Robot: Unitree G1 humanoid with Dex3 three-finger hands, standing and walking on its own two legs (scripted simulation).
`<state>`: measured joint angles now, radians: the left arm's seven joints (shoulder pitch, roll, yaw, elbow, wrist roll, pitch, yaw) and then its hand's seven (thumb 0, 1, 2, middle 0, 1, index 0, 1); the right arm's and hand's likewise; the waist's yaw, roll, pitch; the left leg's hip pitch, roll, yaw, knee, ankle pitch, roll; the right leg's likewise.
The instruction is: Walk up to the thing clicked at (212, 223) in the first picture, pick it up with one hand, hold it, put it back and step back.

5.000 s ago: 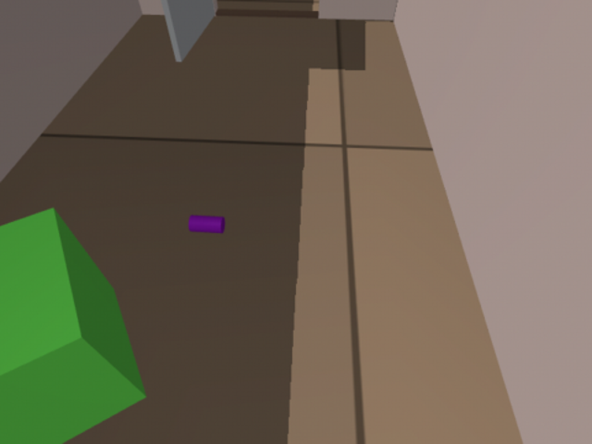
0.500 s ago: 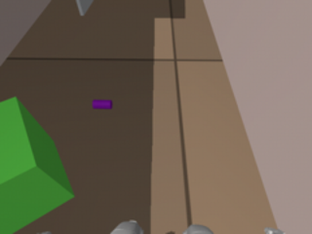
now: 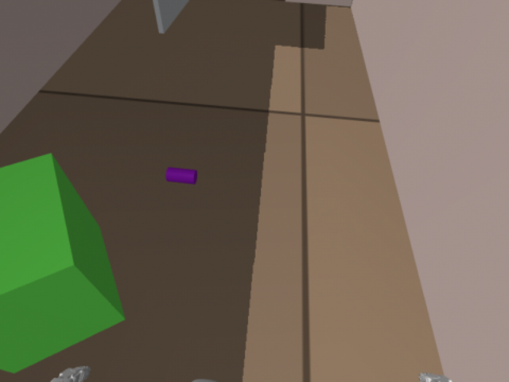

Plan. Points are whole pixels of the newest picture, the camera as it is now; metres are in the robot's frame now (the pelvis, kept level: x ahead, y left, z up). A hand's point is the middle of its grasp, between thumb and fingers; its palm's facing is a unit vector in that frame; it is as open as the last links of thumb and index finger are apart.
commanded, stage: walk up
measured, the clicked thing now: (181, 175) +1.10 +0.36 -0.73
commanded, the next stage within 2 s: stand in 0.10 s
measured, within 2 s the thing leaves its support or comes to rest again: neither
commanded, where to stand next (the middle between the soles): +0.06 +0.00 m, yaw -3 degrees
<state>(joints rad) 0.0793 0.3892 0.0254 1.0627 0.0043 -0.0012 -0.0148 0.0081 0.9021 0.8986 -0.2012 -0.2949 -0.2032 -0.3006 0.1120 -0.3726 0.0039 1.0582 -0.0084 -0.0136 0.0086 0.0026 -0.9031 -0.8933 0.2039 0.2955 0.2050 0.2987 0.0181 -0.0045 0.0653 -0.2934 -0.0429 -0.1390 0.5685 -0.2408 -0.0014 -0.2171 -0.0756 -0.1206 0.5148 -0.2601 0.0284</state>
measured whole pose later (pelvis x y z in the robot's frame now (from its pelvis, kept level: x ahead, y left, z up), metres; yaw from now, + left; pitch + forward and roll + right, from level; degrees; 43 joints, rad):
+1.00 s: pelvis +0.01 -0.03 +0.01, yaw -3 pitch -2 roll +0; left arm 0.08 0.35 0.02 1.14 0.01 0.00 -0.01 0.01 0.90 0.90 -0.20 -0.29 -0.20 -0.30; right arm 0.10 -0.36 0.02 1.14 -0.01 -0.01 0.00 0.00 -0.90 -0.89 0.20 0.30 0.20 0.30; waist 0.01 0.01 0.06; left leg -0.14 0.02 -0.11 0.34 -0.16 -0.05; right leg -0.12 -0.02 -0.09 0.35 -0.19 0.00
